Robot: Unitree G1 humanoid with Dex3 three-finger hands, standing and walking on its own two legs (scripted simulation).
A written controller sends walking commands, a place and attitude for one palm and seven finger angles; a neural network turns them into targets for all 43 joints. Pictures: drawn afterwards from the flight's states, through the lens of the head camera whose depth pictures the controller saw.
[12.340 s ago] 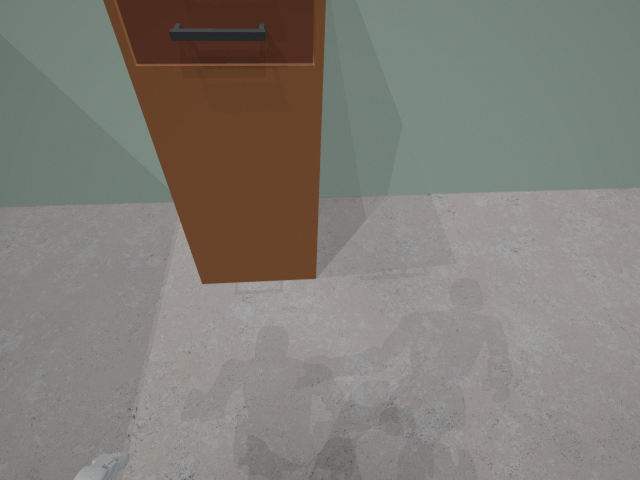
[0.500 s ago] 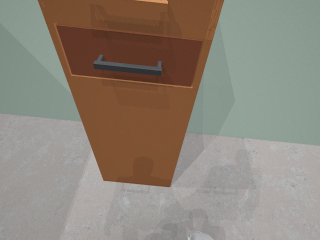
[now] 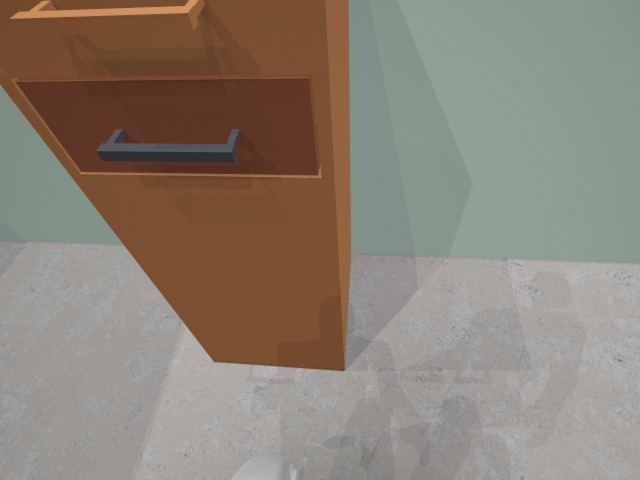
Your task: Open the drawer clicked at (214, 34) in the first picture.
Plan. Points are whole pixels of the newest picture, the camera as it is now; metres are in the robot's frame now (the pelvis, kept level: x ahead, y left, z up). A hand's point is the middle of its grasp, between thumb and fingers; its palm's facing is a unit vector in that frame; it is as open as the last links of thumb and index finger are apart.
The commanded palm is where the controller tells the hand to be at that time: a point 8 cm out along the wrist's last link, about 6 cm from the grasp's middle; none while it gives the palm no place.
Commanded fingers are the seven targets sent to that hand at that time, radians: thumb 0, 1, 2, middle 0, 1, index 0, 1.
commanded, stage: come to a stop and stand still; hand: left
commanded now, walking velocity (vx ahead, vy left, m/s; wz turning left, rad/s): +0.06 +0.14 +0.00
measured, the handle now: (171, 144) +0.50 +0.23 +0.15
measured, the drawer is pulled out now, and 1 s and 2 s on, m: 0.00 0.00 0.00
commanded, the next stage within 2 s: look again from close up in 1.52 s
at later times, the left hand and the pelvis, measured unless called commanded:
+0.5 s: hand out of the picture -0.04 +0.27 -0.18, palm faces +0.05 -0.99 -0.15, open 7.4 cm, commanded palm none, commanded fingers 0.00 0.90 0.90 -0.20 -0.30 -0.20 -0.30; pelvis -0.03 +0.08 +0.01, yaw +0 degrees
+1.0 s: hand out of the picture +0.12 +0.19 -0.18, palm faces +0.05 -0.99 -0.13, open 7.3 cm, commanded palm none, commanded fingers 0.00 0.90 0.90 -0.20 -0.30 -0.20 -0.30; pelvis +0.02 +0.04 -0.01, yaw +3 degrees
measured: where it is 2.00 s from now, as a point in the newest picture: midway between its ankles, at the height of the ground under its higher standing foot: outside the picture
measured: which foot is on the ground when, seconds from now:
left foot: up 0.00-0.28, down 0.30-0.80, up 0.82-0.98, down 1.00-1.00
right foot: down 0.00-0.30, up 0.32-0.76, down 0.78-1.00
